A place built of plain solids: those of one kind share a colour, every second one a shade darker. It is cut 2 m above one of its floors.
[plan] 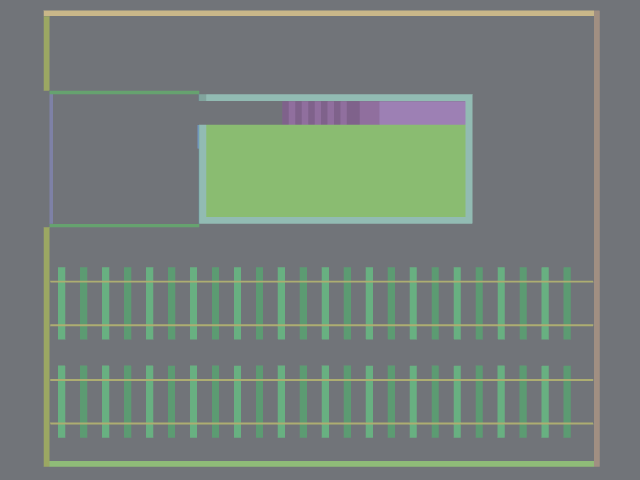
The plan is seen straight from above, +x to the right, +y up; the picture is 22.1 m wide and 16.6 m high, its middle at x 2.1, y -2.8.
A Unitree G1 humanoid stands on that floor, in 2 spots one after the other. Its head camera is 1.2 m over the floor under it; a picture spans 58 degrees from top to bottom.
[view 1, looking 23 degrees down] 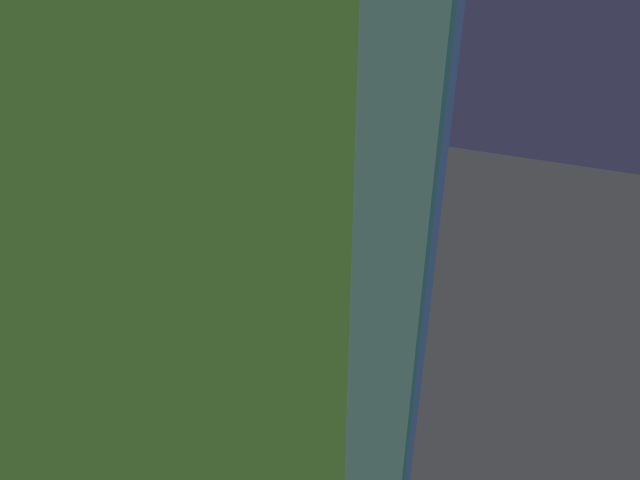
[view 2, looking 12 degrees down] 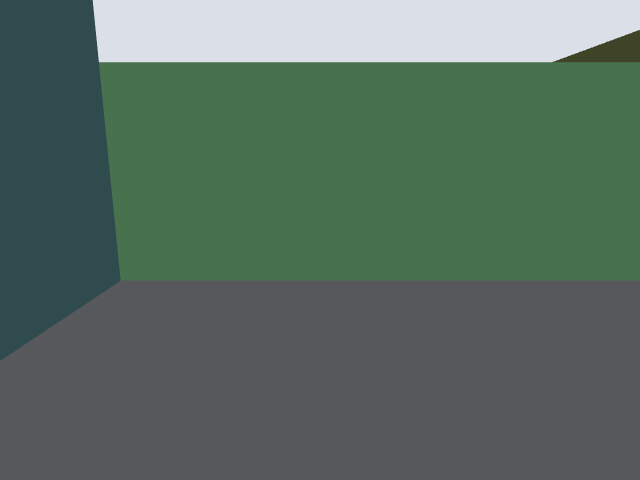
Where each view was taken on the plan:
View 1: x -1.33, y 1.59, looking -136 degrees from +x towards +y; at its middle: upper_front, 0.64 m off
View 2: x -3.93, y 1.59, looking -90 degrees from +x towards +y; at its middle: fence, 3.93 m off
